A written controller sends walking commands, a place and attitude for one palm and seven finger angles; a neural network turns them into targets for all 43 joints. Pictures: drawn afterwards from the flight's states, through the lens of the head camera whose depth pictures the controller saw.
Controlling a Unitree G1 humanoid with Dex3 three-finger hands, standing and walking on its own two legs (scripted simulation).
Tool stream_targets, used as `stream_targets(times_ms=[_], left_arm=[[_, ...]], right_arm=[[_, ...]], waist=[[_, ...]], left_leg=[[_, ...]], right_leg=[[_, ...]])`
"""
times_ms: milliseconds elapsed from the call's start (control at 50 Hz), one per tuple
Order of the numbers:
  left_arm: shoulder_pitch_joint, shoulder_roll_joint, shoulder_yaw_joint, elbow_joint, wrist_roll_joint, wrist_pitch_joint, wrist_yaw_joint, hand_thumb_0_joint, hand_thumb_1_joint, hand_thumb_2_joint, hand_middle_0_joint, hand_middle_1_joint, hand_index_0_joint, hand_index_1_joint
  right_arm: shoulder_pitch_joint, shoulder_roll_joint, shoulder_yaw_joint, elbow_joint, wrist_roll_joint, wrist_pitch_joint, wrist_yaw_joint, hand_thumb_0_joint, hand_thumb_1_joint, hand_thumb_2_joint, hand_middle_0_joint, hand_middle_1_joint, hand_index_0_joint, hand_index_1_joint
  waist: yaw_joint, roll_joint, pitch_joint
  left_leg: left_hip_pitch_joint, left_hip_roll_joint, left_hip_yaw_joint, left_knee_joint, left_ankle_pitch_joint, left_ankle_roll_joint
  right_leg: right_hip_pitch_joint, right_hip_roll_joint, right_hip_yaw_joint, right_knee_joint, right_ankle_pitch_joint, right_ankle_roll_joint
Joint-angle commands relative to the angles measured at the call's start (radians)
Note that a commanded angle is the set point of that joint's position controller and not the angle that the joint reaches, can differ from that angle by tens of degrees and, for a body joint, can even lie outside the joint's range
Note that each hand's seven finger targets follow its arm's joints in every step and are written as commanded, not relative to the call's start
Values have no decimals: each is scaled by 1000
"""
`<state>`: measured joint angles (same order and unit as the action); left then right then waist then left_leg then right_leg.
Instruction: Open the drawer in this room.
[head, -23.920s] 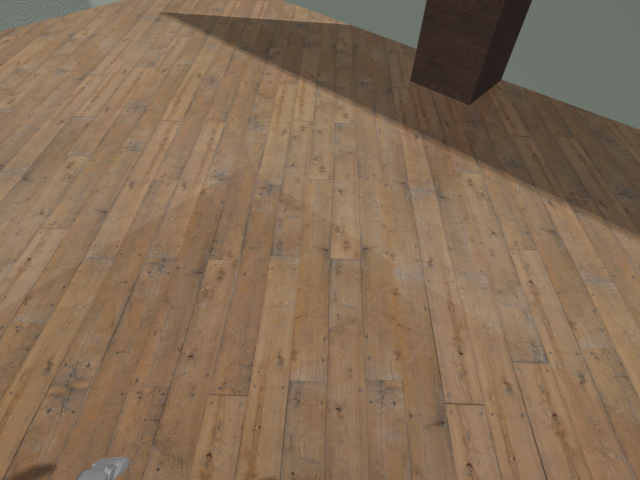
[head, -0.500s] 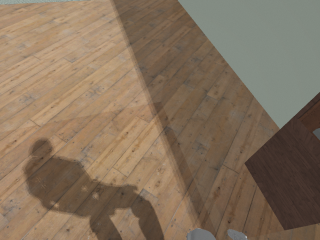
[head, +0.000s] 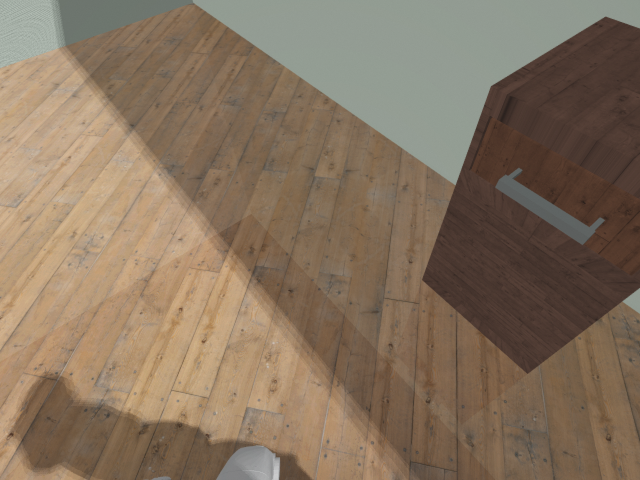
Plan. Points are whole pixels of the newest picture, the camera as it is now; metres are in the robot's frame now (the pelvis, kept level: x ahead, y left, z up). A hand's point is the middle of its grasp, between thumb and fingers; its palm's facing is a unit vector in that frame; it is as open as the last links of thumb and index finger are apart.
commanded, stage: turn to face it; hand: left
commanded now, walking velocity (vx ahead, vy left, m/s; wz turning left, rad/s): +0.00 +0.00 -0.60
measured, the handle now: (548, 202) +0.64 -0.42 -0.13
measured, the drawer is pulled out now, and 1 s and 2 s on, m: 0.00 0.00 0.00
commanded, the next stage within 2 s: take the last steps up to it in 1.30 s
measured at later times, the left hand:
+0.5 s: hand out of the picture +0.13 +0.26 -0.16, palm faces -0.22 -0.95 -0.22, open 7.3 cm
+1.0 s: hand (251, 459) +0.16 +0.11 -0.14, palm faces -0.55 -0.79 -0.26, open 7.3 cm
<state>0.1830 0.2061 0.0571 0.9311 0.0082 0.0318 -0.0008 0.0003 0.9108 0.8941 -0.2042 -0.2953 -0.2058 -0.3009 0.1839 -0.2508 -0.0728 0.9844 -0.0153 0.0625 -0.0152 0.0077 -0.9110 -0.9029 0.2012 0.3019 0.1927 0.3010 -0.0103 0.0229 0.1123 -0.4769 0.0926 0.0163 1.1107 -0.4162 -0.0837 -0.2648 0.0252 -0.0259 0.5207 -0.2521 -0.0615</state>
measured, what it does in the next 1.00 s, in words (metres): steps on the spot, turning right: left foot, then right foot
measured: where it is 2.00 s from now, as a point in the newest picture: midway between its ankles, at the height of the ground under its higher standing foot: outside the picture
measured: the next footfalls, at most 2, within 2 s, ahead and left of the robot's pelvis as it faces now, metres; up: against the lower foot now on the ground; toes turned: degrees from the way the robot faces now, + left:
left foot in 0.30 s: +0.07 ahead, +0.16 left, +0.00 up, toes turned -8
right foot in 0.76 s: -0.04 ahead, -0.08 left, +0.00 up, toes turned -34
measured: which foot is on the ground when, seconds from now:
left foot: up 0.00-0.28, down 0.30-0.74, up 0.76-1.00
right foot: down 0.00-0.30, up 0.32-0.74, down 0.76-1.00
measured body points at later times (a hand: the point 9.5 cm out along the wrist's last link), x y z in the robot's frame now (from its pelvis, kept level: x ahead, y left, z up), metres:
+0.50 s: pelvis -0.01 +0.07 +0.00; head +0.03 +0.08 +0.45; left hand +0.14 +0.31 -0.14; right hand +0.01 -0.20 -0.12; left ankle +0.03 +0.16 -0.74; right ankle -0.06 -0.07 -0.65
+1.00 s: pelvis -0.04 +0.01 +0.00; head -0.02 -0.04 +0.45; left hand +0.19 +0.16 -0.12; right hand -0.15 -0.24 -0.15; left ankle +0.05 +0.16 -0.66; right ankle -0.07 -0.06 -0.74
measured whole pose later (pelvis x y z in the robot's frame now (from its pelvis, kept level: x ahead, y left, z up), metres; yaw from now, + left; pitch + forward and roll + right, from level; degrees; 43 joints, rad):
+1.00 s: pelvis -0.04 +0.01 +0.00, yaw -34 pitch +0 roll +2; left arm 0.14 0.20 0.04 0.90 0.01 0.03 -0.01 0.00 0.91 0.89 -0.21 -0.30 -0.21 -0.30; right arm 0.19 -0.27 -0.07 0.95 -0.02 0.06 -0.01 0.01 -0.91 -0.90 0.20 0.30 0.19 0.30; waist -0.03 0.03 0.09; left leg -0.50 0.10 0.02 1.08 -0.37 -0.10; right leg -0.26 0.03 0.00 0.49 -0.24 -0.06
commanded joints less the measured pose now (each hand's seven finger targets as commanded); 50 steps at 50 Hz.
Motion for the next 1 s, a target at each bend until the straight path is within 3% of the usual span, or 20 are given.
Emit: stream_targets(times_ms=[0,140,200,240,260,280,300,340,380,580,660,680,700,720,740,760,780,800,840,980], left_arm=[[42,213,51,-56,6,-26,6,0,900,900,-200,-300,-200,-300],[42,245,62,-71,13,-10,4,0,900,900,-200,-300,-200,-300],[-10,254,65,-87,13,-2,5,0,900,900,-200,-300,-200,-300],[-59,231,59,-103,2,4,6,0,900,900,-200,-300,-200,-300],[-40,171,48,-119,-6,9,1,0,900,900,-200,-300,-200,-300],[-14,134,43,-139,-3,10,-11,0,900,900,-200,-300,-200,-300],[-17,170,52,-123,13,20,-8,0,900,900,-200,-300,-200,-300],[-24,181,71,-100,17,23,-28,0,900,900,-200,-300,-200,-300],[13,154,67,-85,15,29,-37,0,900,900,-200,-300,-200,-300],[-106,94,40,-121,8,22,-41,0,900,900,-200,-300,-200,-300],[-80,98,33,-111,7,7,-36,0,900,900,-200,-300,-200,-300],[-34,105,37,-100,6,1,-34,0,900,900,-200,-300,-200,-300],[45,145,45,-77,8,-9,-28,0,900,900,-200,-300,-200,-300],[106,266,63,-57,18,-23,-13,0,900,900,-200,-300,-200,-300],[149,322,71,-45,3,-17,0,0,900,900,-200,-300,-200,-300],[158,305,79,-44,-2,-15,12,0,900,900,-200,-300,-200,-300],[90,285,74,-55,2,-11,16,0,900,900,-200,-300,-200,-300],[25,247,63,-75,2,-10,14,0,900,900,-200,-300,-200,-300],[-29,213,46,-94,0,-18,9,0,900,900,-200,-300,-200,-300],[14,207,43,-74,5,-25,6,0,900,900,-200,-300,-200,-300]], right_arm=[[-22,-72,-7,-93,-4,-27,-6,0,-900,-900,200,300,200,300],[-83,-75,1,-141,8,-42,-10,0,-900,-900,200,300,200,300],[-27,-73,4,-139,15,-52,-14,0,-900,-900,200,300,200,300],[73,-92,-1,-115,18,-67,-20,0,-900,-900,200,300,200,300],[88,-162,-13,-115,9,-75,-22,0,-900,-900,200,300,200,300],[70,-240,-26,-145,-1,-68,-18,0,-900,-900,200,300,200,300],[26,-224,-24,-159,-5,-64,-16,0,-900,-900,200,300,200,300],[-61,-153,-5,-188,-10,-67,-17,0,-900,-900,200,300,200,300],[-77,-129,-3,-192,-8,-73,-18,0,-900,-900,200,300,200,300],[107,-151,-38,-107,-9,-73,-9,0,-900,-900,200,300,200,300],[91,-171,-49,-95,-10,-67,1,0,-900,-900,200,300,200,300],[74,-173,-50,-97,-8,-65,2,0,-900,-900,200,300,200,300],[61,-164,-48,-101,-1,-64,5,0,-900,-900,200,300,200,300],[59,-93,-28,-135,5,-58,10,0,-900,-900,200,300,200,300],[-9,-67,-13,-178,4,-46,5,0,-900,-900,200,300,200,300],[-32,-79,-10,-179,6,-32,-9,0,-900,-900,200,300,200,300],[-47,-84,-13,-167,6,-29,-13,0,-900,-900,200,300,200,300],[-29,-91,-14,-143,0,-28,-9,0,-900,-900,200,300,200,300],[21,-88,-13,-107,-5,-26,-2,0,-900,-900,200,300,200,300],[0,-88,-6,-106,-4,-26,-4,0,-900,-900,200,300,200,300]], waist=[[30,-135,-152],[50,-194,-163],[18,-192,-177],[-37,-154,-201],[-37,74,-205],[-16,309,-162],[-22,293,-140],[26,152,-55],[42,124,-69],[-46,164,-136],[-34,203,-152],[-2,185,-165],[43,93,-199],[76,-230,-212],[103,-311,-202],[107,-311,-217],[82,-268,-170],[50,-195,-147],[14,-154,-158],[26,-148,-151]], left_leg=[[-66,1,-18,-38,33,-21],[22,-46,-4,-270,-16,-9],[151,-72,4,-454,16,8],[374,-52,-3,-712,171,24],[477,122,-189,-838,138,75],[462,347,-379,-885,214,162],[340,391,-388,-896,145,205],[213,267,-224,-890,133,193],[244,214,-97,-864,211,178],[445,278,47,-749,588,220],[402,278,108,-651,638,178],[369,270,142,-592,610,146],[278,243,185,-458,517,90],[-3,133,230,-247,89,18],[-135,40,130,-63,-244,-5],[-122,38,20,15,-211,5],[-156,40,-14,64,-162,4],[-158,49,-24,72,-76,-3],[-105,43,-4,45,27,-17],[-77,1,-14,-54,54,-19]], right_leg=[[149,-242,283,-163,426,-103],[133,-220,380,-136,404,-126],[71,-204,412,-101,400,-101],[-62,-147,390,-8,299,-28],[-216,-30,296,133,49,31],[-346,49,127,351,-333,89],[-325,2,123,528,-339,110],[-289,-25,96,671,-213,116],[-301,-41,66,718,-142,131],[-247,-86,-39,398,-214,138],[-97,-47,-89,155,-170,99],[-14,-41,-96,36,-69,87],[146,-65,-63,-108,88,67],[344,-301,249,-185,362,-22],[309,-451,395,-152,697,-123],[240,-421,392,-156,651,-143],[211,-387,392,-162,529,-154],[198,-337,321,-160,448,-132],[163,-268,229,-155,448,-88],[153,-239,284,-179,373,-107]])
